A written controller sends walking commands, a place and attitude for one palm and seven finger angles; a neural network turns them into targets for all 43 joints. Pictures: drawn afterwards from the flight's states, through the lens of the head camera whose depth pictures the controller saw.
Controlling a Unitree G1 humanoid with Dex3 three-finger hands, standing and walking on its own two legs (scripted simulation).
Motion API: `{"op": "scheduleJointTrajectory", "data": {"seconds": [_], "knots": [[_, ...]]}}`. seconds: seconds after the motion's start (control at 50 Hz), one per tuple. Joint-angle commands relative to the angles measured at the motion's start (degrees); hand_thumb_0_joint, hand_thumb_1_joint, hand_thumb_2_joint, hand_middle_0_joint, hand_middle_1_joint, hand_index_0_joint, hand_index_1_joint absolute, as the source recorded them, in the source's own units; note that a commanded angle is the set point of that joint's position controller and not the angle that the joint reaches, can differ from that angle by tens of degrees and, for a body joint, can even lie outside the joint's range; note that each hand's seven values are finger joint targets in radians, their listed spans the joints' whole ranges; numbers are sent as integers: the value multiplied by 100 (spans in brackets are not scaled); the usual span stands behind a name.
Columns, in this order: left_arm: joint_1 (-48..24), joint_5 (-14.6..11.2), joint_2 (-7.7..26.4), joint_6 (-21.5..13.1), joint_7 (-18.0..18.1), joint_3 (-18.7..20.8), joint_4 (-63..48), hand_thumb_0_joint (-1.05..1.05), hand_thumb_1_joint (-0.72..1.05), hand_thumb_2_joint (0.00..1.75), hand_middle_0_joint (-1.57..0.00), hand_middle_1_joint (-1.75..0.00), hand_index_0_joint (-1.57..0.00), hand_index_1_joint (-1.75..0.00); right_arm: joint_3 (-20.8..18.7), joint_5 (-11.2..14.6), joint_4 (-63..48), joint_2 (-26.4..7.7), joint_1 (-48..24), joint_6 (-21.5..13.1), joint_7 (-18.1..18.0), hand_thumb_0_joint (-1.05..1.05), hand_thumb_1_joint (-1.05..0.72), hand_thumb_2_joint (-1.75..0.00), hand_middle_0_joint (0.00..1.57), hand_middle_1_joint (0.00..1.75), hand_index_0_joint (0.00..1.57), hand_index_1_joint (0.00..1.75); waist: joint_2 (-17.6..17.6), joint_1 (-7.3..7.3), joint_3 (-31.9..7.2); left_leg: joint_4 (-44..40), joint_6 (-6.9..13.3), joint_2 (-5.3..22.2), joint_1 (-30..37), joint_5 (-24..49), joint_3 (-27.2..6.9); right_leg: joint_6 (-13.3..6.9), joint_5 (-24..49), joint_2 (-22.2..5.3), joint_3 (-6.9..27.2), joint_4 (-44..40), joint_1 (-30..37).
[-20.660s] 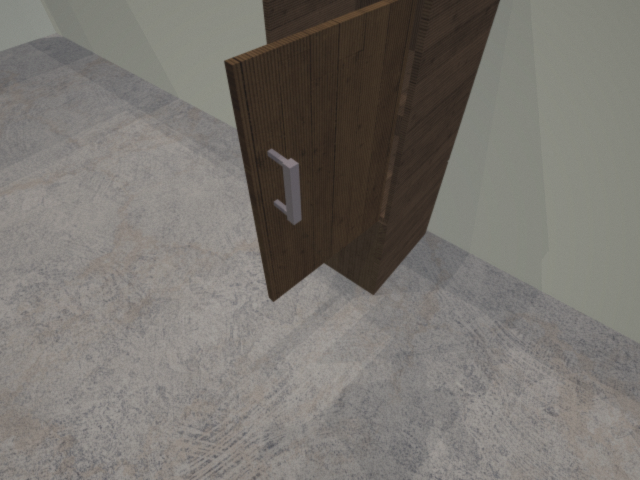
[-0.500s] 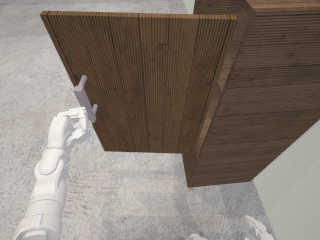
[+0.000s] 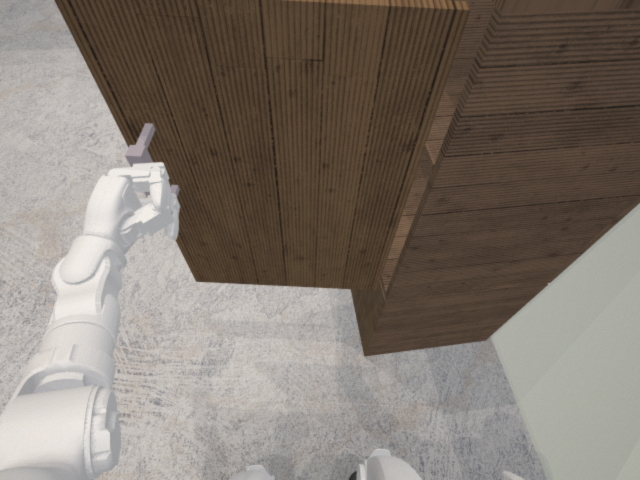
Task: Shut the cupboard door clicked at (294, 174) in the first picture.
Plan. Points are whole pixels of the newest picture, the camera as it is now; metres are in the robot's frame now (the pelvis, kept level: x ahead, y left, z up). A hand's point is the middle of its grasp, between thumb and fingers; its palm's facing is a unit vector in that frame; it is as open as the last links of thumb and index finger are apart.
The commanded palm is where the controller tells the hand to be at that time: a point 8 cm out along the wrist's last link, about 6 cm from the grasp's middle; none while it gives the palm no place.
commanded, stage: push the door shut along its arc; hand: left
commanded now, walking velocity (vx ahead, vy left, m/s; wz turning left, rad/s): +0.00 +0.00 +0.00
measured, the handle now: (157, 176) +0.50 +0.22 +0.07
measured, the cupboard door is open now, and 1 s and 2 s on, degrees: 80 65 53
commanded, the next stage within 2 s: pull the fist back off the door in 1.28 s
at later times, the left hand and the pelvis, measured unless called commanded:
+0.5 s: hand (204, 173) +0.49 +0.15 +0.08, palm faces -0.28 -0.96 -0.02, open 3.1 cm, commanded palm +0.49 +0.20 +0.07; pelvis -0.01 +0.01 -0.02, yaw -1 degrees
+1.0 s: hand (234, 147) +0.54 +0.12 +0.08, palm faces -0.39 -0.92 -0.01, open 2.9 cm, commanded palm +0.55 +0.16 +0.07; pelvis +0.00 +0.01 -0.03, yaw -2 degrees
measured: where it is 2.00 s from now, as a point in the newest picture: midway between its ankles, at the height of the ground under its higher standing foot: outside the picture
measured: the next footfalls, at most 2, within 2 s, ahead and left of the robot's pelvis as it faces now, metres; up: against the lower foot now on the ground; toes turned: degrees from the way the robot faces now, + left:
none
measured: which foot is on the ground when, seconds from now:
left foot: down 0.00-1.00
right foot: down 0.00-1.00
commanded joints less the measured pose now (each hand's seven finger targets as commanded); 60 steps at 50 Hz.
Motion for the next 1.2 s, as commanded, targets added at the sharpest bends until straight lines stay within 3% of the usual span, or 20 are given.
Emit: {"op": "scheduleJointTrajectory", "data": {"seconds": [0.0,0.06,0.1,0.22,0.26,0.44,0.52,0.54,0.56,0.62,0.66,0.74,0.78,0.82,0.84,0.9,0.96,0.98,1.08,1.18], "knots": [[-2865,-79,1154,-414,-193,45,-1041,0,90,90,-130,-150,-130,-150,-308,-13,-499,-902,315,-186,-82,0,-90,-90,20,30,20,30,394,-265,-2087,-705,-34,-71,627,1382,-347,-85,1149,172,396,-466,1237],[-3220,-80,992,-428,-271,-163,-1011,0,90,90,-130,-150,-130,-150,-324,-23,-433,-925,408,-166,-83,0,-90,-90,20,30,20,30,406,-386,-2212,-646,-35,-36,838,1519,-431,-80,1144,203,337,-423,963],[-3535,-68,927,-395,-265,-272,-749,0,90,90,-130,-150,-130,-150,-308,-19,-363,-950,421,-164,-81,0,-90,-90,20,30,20,30,435,-497,-1895,-662,-41,-25,741,1158,-476,-84,744,211,306,-466,622],[-4223,108,1353,-348,-225,-74,-293,0,90,90,-130,-150,-130,-150,-281,-63,-260,-1061,608,-164,-93,0,-90,-90,20,30,20,30,465,-611,-2026,-555,-9,-29,598,978,-580,-114,505,232,309,-350,356],[-4480,153,1233,-288,-283,-225,-151,0,90,90,-130,-150,-130,-150,-272,-65,-235,-1069,646,-165,-77,0,-90,-90,20,30,20,30,373,-741,-2132,-465,8,-13,594,1016,-586,-89,523,248,322,-319,210],[-4814,281,1715,-86,-453,102,188,0,90,90,-130,-150,-130,-150,-274,-138,-270,-1130,971,-110,-37,0,-90,-90,20,30,20,30,550,-766,-2719,-123,12,12,620,1755,-622,-105,978,307,276,-25,85],[-5009,298,1844,12,-487,198,213,0,90,90,-130,-150,-130,-150,-275,-150,-320,-1134,1077,-45,-24,0,-90,-90,20,30,20,30,692,-775,-2735,-7,24,1,528,1881,-572,-124,1110,336,275,48,61],[-4960,337,2075,51,-481,364,310,0,90,90,-130,-150,-130,-150,-280,-154,-322,-1157,1114,-13,-26,0,-90,-90,20,30,20,30,547,-773,-2804,5,21,22,482,1896,-575,-100,1146,343,286,40,140],[-5036,351,1952,99,-493,237,355,0,90,90,-130,-150,-130,-150,-268,-145,-339,-1140,1114,1,-23,0,-90,-90,20,30,20,30,498,-840,-2718,12,38,13,358,1793,-553,-79,1106,340,299,18,107],[-5155,393,2238,81,-471,450,98,0,90,90,-130,-150,-130,-150,-280,-181,-387,-1145,1224,18,-22,0,-90,-90,20,30,20,30,864,-745,-3088,86,26,4,565,2179,-548,-126,1391,357,284,129,222],[-5065,452,2304,152,-484,504,254,0,90,90,-130,-150,-130,-150,-285,-200,-381,-1139,1265,52,-8,0,-90,-90,20,30,20,30,624,-778,-3097,150,27,25,472,2295,-536,-86,1563,369,305,129,281],[-5114,509,2261,252,-528,410,391,0,90,90,-130,-150,-130,-150,-279,-204,-395,-1143,1335,104,-10,0,-90,-90,20,30,20,30,712,-816,-2950,158,34,18,354,2266,-486,-89,1622,394,297,128,262],[-5239,518,2265,292,-547,405,405,0,90,90,-130,-150,-130,-150,-307,-218,-368,-1150,1387,122,-16,0,-90,-90,20,30,20,30,548,-893,-2881,185,54,24,296,2193,-479,-71,1607,400,295,100,234],[-5508,452,1972,290,-614,156,309,0,90,90,-130,-150,-130,-150,-302,-209,-351,-1128,1403,117,-39,0,-90,-90,20,30,20,30,780,-994,-2955,243,59,13,494,2337,-481,-94,1656,414,257,147,44],[-5608,498,2085,305,-625,197,329,0,90,90,-130,-150,-130,-150,-315,-226,-263,-1148,1417,120,-44,0,-90,-90,20,30,20,30,749,-1020,-2984,270,46,53,566,2354,-522,-75,1614,415,259,128,-50],[-5833,523,1942,426,-669,24,654,0,90,90,-130,-150,-130,-150,-301,-231,-199,-1158,1434,91,-59,0,-90,-90,20,30,20,30,548,-1174,-2698,301,82,25,238,1960,-504,-63,1364,419,266,76,-153],[-6132,497,2101,427,-712,106,485,0,90,90,-130,-150,-130,-150,-303,-249,-131,-1180,1475,47,-80,0,-90,-90,20,30,20,30,869,-1160,-3111,436,65,36,530,2337,-532,-105,1578,431,258,188,-216],[-6203,507,1898,442,-739,-70,420,0,90,90,-130,-150,-130,-150,-308,-265,-125,-1156,1439,28,-71,0,-90,-90,20,30,20,30,954,-1186,-3184,454,56,34,606,2383,-548,-106,1593,427,238,214,-274],[-6590,533,1667,579,-730,-302,791,0,90,90,-130,-150,-130,-150,-285,-278,14,-1182,1426,-9,-87,0,-90,-90,20,30,20,30,915,-1370,-2828,582,57,57,470,2192,-617,-116,1280,458,163,267,-777],[-7057,611,1586,659,-668,-405,834,0,90,90,-130,-150,-130,-150,-283,-324,108,-1203,1442,-63,-80,0,-90,-90,20,30,20,30,1135,-1486,-2988,769,54,75,554,2250,-672,-141,1168,470,103,413,-1125]]}}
